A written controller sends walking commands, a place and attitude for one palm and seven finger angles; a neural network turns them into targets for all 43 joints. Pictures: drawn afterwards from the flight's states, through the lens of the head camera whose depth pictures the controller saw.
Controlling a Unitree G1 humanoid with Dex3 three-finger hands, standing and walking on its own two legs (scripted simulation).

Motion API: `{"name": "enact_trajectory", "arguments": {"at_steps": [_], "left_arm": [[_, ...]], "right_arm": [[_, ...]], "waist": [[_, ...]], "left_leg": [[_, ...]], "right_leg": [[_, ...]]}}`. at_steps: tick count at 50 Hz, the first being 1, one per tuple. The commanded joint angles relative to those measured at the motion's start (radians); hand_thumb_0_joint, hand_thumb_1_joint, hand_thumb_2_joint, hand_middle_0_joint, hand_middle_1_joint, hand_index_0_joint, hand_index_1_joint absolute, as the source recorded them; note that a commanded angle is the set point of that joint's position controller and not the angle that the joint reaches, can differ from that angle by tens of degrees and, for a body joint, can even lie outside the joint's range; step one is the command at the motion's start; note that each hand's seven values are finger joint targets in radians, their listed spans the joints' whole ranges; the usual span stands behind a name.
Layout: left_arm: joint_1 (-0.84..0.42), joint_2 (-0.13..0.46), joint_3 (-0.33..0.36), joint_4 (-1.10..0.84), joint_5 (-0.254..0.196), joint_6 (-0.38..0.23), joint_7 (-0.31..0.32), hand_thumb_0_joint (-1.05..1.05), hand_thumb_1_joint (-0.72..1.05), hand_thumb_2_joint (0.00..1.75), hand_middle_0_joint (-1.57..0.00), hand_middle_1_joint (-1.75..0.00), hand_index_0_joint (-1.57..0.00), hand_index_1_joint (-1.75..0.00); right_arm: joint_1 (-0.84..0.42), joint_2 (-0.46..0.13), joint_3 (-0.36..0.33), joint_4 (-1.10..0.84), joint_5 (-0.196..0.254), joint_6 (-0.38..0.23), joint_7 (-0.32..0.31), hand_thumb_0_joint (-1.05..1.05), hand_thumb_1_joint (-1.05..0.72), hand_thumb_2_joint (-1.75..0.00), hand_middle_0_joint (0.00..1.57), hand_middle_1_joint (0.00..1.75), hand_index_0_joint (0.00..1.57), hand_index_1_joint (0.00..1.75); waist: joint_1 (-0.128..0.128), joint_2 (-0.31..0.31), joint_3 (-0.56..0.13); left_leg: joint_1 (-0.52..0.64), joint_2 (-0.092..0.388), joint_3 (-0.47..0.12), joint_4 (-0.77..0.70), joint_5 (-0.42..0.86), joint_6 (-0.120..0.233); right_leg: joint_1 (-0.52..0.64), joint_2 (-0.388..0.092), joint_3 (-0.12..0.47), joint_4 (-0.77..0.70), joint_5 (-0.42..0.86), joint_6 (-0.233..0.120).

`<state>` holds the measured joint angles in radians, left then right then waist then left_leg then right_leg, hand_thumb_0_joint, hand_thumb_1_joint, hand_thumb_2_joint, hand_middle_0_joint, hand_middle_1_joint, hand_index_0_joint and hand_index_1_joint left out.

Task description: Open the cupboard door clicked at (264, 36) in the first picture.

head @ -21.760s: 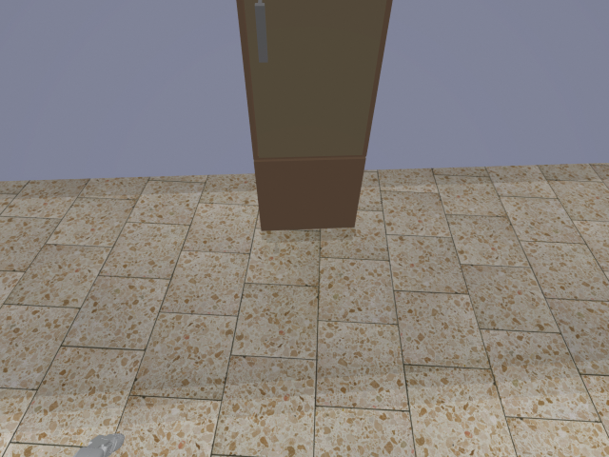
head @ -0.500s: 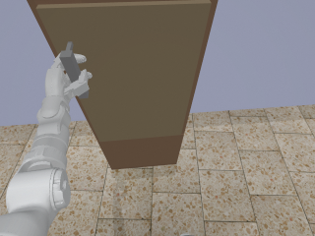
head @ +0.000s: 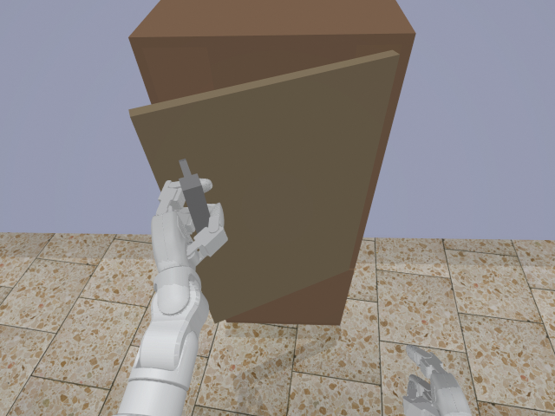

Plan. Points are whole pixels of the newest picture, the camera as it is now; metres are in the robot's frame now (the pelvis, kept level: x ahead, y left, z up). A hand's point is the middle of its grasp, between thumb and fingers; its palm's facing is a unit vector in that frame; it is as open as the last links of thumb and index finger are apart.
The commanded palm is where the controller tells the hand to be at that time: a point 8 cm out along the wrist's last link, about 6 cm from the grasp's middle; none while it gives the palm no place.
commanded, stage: pull the door open along its arc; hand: left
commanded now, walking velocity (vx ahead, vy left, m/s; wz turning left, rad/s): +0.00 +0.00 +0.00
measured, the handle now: (197, 207) +0.38 +0.15 +0.11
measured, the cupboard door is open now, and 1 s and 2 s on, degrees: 25 39 43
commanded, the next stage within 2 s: open thumb and fingers to let go in 0.36 s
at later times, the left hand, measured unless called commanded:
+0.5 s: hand (263, 277) +0.26 +0.04 +0.12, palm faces +0.32 -0.95 -0.03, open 6.3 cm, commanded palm +0.21 +0.08 +0.11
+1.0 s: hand (246, 269) +0.27 +0.06 +0.12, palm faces +0.37 -0.93 -0.01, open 12.8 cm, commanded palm +0.22 +0.08 +0.11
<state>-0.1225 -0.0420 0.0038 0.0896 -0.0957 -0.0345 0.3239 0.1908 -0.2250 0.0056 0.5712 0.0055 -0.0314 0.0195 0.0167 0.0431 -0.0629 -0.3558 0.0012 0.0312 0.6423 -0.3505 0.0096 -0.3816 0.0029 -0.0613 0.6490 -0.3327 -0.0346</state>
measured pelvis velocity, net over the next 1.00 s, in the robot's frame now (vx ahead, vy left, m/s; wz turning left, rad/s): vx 0.00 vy -0.02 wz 0.05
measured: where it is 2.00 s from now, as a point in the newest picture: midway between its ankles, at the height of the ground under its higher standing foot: outside the picture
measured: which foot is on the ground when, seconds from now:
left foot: down 0.00-1.00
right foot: down 0.00-1.00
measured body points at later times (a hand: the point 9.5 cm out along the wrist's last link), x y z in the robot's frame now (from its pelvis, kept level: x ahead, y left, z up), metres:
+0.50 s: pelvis +0.00 -0.03 +0.00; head -0.02 -0.07 +0.45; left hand +0.24 +0.09 +0.12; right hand +0.20 -0.23 -0.09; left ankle -0.01 +0.11 -0.72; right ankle +0.00 -0.10 -0.72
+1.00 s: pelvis +0.00 -0.02 +0.00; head -0.02 -0.04 +0.45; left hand +0.25 +0.11 +0.12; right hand +0.20 -0.21 -0.09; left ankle -0.01 +0.11 -0.72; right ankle +0.00 -0.10 -0.72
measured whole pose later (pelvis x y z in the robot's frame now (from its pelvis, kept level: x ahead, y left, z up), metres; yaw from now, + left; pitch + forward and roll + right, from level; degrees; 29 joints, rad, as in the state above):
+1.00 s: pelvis +0.00 -0.02 +0.00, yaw +3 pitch -2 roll +0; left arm 0.10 -0.07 -0.28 -0.13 0.04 0.11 0.57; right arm 0.14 -0.18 0.02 0.60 -0.03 0.07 0.01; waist 0.01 0.06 -0.02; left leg -0.25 0.01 -0.03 0.62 -0.34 -0.01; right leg -0.25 0.01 -0.12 0.61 -0.33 -0.06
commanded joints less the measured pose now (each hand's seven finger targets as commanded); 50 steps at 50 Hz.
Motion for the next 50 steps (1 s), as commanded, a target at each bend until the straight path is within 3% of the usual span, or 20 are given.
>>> {"name": "enact_trajectory", "arguments": {"at_steps": [1, 3, 7, 10, 14, 17, 19, 22, 23, 26, 29, 33, 38, 43, 45, 48, 50], "left_arm": [[-0.176, -0.071, -0.117, -0.370, 0.099, 0.042, 0.184, 0.00, 0.90, 0.90, -0.40, -1.35, -0.40, -1.35], [-0.133, -0.109, -0.163, -0.394, 0.133, 0.080, 0.239, 0.00, 0.90, 0.90, -0.40, -1.35, -0.40, -1.35], [-0.037, -0.178, -0.279, -0.428, 0.202, 0.112, 0.274, 0.00, 0.90, 0.90, -0.40, -1.35, -0.40, -1.35], [0.019, -0.244, -0.363, -0.495, 0.191, 0.118, 0.266, 0.00, 0.90, 0.90, -0.40, -1.35, -0.40, -1.35], [0.226, -0.235, -0.380, -0.589, 0.161, 0.135, 0.232, 0.00, 0.90, 0.90, -0.40, -1.35, -0.40, -1.35], [0.317, -0.182, -0.340, -0.644, 0.138, 0.140, 0.216, 0.00, 0.90, 0.90, -0.40, -1.35, -0.40, -1.35], [0.243, -0.174, -0.319, -0.620, 0.128, 0.141, 0.229, 0.00, 0.90, 0.90, -0.40, -1.35, -0.40, -1.35], [0.142, -0.148, -0.273, -0.556, 0.128, 0.142, 0.258, 0.00, 0.90, 0.90, -0.40, -1.35, -0.40, -1.35], [0.037, -0.121, -0.244, -0.522, 0.129, 0.139, 0.273, 0.00, 0.90, 0.90, -0.40, -1.35, -0.40, -1.35], [0.084, -0.138, -0.239, -0.485, 0.136, 0.130, 0.279, 0.00, 0.69, 0.81, -0.38, -1.33, -0.38, -1.33], [0.102, -0.141, -0.259, -0.507, 0.151, 0.112, 0.265, 0.00, 0.48, 0.72, -0.37, -1.30, -0.37, -1.30], [0.061, -0.156, -0.296, -0.493, 0.163, 0.086, 0.243, 0.00, 0.20, 0.60, -0.35, -1.27, -0.35, -1.27], [0.017, -0.163, -0.315, -0.480, 0.165, 0.065, 0.234, 0.00, -0.15, 0.45, -0.32, -1.24, -0.32, -1.24], [0.031, -0.169, -0.311, -0.473, 0.161, 0.062, 0.244, 0.00, -0.50, 0.30, -0.30, -1.20, -0.30, -1.20], [0.033, -0.181, -0.318, -0.466, 0.155, 0.065, 0.243, 0.00, -0.50, 0.30, -0.30, -1.20, -0.30, -1.20], [0.006, -0.194, -0.324, -0.443, 0.162, 0.075, 0.255, 0.00, -0.50, 0.30, -0.27, -1.05, -0.27, -1.05], [0.018, -0.203, -0.331, -0.450, 0.164, 0.082, 0.255, 0.00, -0.50, 0.30, -0.26, -0.95, -0.26, -0.95]], "right_arm": [[-0.104, -0.064, -0.026, -0.147, -0.028, -0.010, 0.002, 0.00, -0.90, -0.90, 0.20, 0.30, 0.20, 0.30], [-0.127, -0.058, -0.027, -0.147, -0.035, 0.008, 0.002, 0.00, -0.90, -0.90, 0.20, 0.30, 0.20, 0.30], [-0.162, -0.043, -0.023, -0.145, -0.043, 0.044, 0.004, 0.00, -0.90, -0.90, 0.20, 0.30, 0.20, 0.30], [-0.199, -0.028, -0.015, -0.147, -0.036, 0.056, 0.020, 0.00, -0.90, -0.90, 0.20, 0.30, 0.20, 0.30], [-0.226, -0.016, -0.008, -0.168, -0.031, 0.071, 0.033, 0.00, -0.90, -0.90, 0.20, 0.30, 0.20, 0.30], [-0.245, -0.014, -0.001, -0.179, -0.030, 0.084, 0.030, 0.00, -0.90, -0.90, 0.20, 0.30, 0.20, 0.30], [-0.265, -0.013, 0.005, -0.173, -0.033, 0.084, 0.021, 0.00, -0.90, -0.90, 0.20, 0.30, 0.20, 0.30], [-0.288, -0.016, 0.009, -0.154, -0.036, 0.076, 0.007, 0.00, -0.90, -0.90, 0.20, 0.30, 0.20, 0.30], [-0.291, -0.019, 0.010, -0.141, -0.037, 0.075, -0.002, 0.00, -0.90, -0.90, 0.20, 0.30, 0.20, 0.30], [-0.279, -0.015, 0.005, -0.140, -0.045, 0.069, -0.011, 0.00, -0.90, -0.90, 0.20, 0.30, 0.20, 0.30], [-0.250, -0.014, -0.002, -0.144, -0.043, 0.070, -0.014, 0.00, -0.90, -0.90, 0.20, 0.30, 0.20, 0.30], [-0.223, -0.021, -0.007, -0.146, -0.040, 0.063, -0.018, 0.00, -0.90, -0.90, 0.20, 0.30, 0.20, 0.30], [-0.215, -0.024, -0.007, -0.145, -0.038, 0.052, -0.026, 0.00, -0.90, -0.90, 0.20, 0.30, 0.20, 0.30], [-0.214, -0.021, -0.009, -0.149, -0.038, 0.043, -0.022, 0.00, -0.90, -0.90, 0.20, 0.30, 0.20, 0.30], [-0.220, -0.020, -0.006, -0.151, -0.037, 0.045, -0.018, 0.00, -0.90, -0.90, 0.20, 0.30, 0.20, 0.30], [-0.224, -0.023, -0.008, -0.143, -0.037, 0.046, -0.015, 0.00, -0.90, -0.90, 0.20, 0.30, 0.20, 0.30], [-0.222, -0.022, -0.008, -0.145, -0.037, 0.048, -0.009, 0.00, -0.90, -0.90, 0.20, 0.30, 0.20, 0.30]], "waist": [[0.000, -0.079, -0.238], [-0.009, -0.131, -0.213], [-0.015, -0.152, -0.172], [-0.012, -0.053, -0.156], [0.009, -0.064, -0.159], [0.023, -0.108, -0.137], [0.020, -0.148, -0.095], [0.020, -0.151, -0.046], [0.010, -0.166, -0.037], [0.026, -0.174, -0.080], [0.025, -0.135, -0.138], [0.002, -0.126, -0.123], [-0.009, -0.128, -0.106], [0.005, -0.127, -0.120], [0.006, -0.136, -0.113], [0.005, -0.109, -0.101], [0.009, -0.115, -0.117]], "left_leg": [[0.099, 0.000, -0.026, -0.063, 0.307, 0.002], [0.102, 0.003, -0.034, -0.060, 0.287, 0.004], [0.120, 0.002, -0.045, -0.049, 0.284, 0.006], [0.139, 0.000, -0.048, -0.042, 0.277, 0.003], [0.131, -0.002, -0.051, -0.031, 0.290, 0.003], [0.118, -0.009, -0.049, -0.028, 0.273, 0.004], [0.105, -0.018, -0.050, -0.027, 0.224, 0.005], [0.099, -0.028, -0.053, -0.017, 0.177, 0.006], [0.098, -0.032, -0.055, -0.019, 0.156, 0.008], [0.098, -0.038, -0.053, -0.015, 0.166, 0.008], [0.117, -0.034, -0.050, -0.031, 0.210, 0.009], [0.125, -0.029, -0.051, -0.035, 0.203, 0.012], [0.138, -0.027, -0.055, -0.042, 0.193, 0.015], [0.144, -0.024, -0.055, -0.049, 0.206, 0.014], [0.138, -0.025, -0.053, -0.050, 0.204, 0.013], [0.148, -0.018, -0.054, -0.056, 0.207, 0.011], [0.148, -0.015, -0.057, -0.056, 0.230, 0.011]], "right_leg": [[0.153, -0.010, 0.000, -0.086, 0.302, 0.013], [0.155, -0.014, 0.003, -0.108, 0.285, 0.013], [0.156, -0.022, 0.015, -0.126, 0.291, 0.005], [0.147, -0.024, 0.014, -0.121, 0.288, -0.002], [0.196, -0.037, 0.018, -0.126, 0.368, 0.004], [0.214, -0.045, 0.035, -0.152, 0.381, 0.013], [0.184, -0.050, 0.052, -0.183, 0.292, 0.020], [0.139, -0.058, 0.077, -0.227, 0.178, 0.022], [0.120, -0.062, 0.088, -0.241, 0.128, 0.025], [0.155, -0.076, 0.110, -0.247, 0.154, 0.031], [0.198, -0.075, 0.097, -0.209, 0.261, 0.029], [0.183, -0.076, 0.097, -0.211, 0.260, 0.033], [0.163, -0.070, 0.088, -0.222, 0.208, 0.028], [0.163, -0.057, 0.061, -0.203, 0.209, 0.020], [0.163, -0.056, 0.057, -0.203, 0.205, 0.020], [0.140, -0.043, 0.035, -0.194, 0.162, 0.007], [0.150, -0.038, 0.026, -0.175, 0.197, 0.004]]}}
